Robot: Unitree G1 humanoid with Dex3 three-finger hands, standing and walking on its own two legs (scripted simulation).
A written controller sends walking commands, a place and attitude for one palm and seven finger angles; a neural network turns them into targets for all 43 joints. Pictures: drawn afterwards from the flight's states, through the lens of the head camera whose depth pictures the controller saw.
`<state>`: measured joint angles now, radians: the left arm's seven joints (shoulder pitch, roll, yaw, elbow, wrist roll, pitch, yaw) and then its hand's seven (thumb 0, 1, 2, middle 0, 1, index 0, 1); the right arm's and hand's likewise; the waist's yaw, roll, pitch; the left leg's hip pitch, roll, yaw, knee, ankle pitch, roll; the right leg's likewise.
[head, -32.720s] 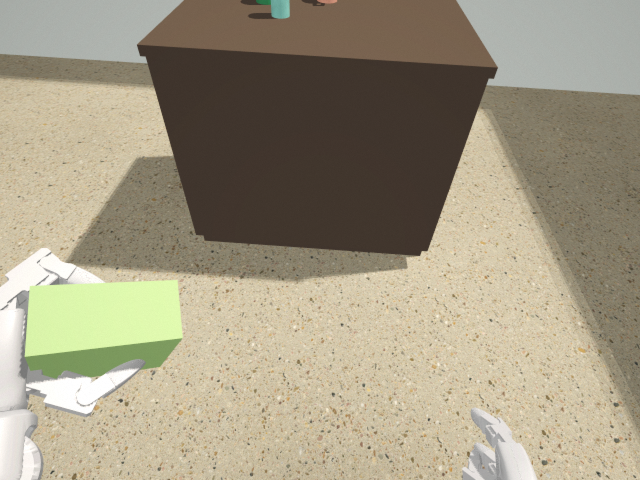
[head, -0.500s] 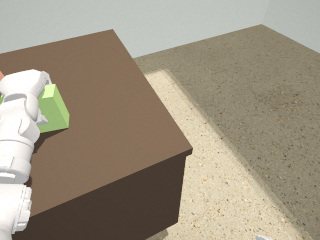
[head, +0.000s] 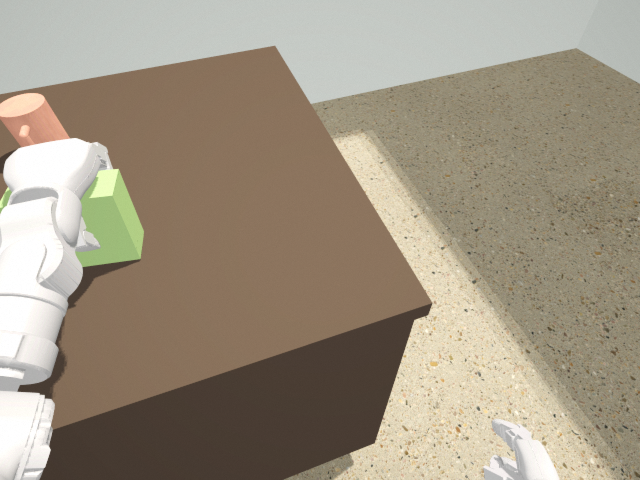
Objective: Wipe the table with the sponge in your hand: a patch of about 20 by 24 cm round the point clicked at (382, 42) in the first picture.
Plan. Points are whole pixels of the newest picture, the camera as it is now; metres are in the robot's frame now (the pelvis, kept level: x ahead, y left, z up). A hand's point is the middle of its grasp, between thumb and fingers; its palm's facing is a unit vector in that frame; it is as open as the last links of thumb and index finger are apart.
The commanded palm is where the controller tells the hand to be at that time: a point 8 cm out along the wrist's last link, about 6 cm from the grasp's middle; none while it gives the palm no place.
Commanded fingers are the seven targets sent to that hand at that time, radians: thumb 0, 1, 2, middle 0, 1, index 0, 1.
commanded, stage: wipe back along the first lane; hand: left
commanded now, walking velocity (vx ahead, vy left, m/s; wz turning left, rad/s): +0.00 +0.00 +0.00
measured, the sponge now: (85, 231) +0.37 +0.34 +0.11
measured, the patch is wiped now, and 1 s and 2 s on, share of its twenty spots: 0.95 0.95 0.95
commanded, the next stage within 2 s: lift the sponge slowly off the table in 1.50 s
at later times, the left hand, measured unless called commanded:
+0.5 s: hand (93, 228) +0.35 +0.30 +0.15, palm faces +0.01 +0.00 -1.00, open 9.9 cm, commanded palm +0.31 +0.30 +0.18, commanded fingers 0.00 0.10 1.30 -1.20 -1.60 -1.20 -1.60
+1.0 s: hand (89, 263) +0.30 +0.28 +0.14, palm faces +0.09 -0.04 -0.99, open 9.9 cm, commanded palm +0.25 +0.28 +0.16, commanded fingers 0.00 0.10 1.30 -1.20 -1.60 -1.20 -1.60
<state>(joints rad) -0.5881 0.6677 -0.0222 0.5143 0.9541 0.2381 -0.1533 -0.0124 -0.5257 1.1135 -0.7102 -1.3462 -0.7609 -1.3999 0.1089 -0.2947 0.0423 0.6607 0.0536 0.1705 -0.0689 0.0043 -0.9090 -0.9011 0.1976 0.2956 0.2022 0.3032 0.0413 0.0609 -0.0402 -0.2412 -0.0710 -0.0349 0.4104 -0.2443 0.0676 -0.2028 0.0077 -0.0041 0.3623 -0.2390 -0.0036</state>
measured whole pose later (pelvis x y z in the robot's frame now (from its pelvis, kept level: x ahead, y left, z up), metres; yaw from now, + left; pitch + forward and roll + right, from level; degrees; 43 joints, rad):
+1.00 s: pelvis +0.01 -0.03 -0.01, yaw -2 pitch +1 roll +0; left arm -0.05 0.62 0.06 -0.09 0.83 0.42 -0.09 -0.01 -0.49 1.11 -0.67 -1.40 -0.72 -1.45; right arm 0.05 -0.32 0.05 0.62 0.06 0.15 -0.04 0.01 -0.91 -0.90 0.20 0.30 0.20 0.30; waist 0.08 0.10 -0.05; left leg -0.18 -0.04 -0.01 0.47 -0.31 0.03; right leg -0.17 0.04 0.02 0.47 -0.32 -0.03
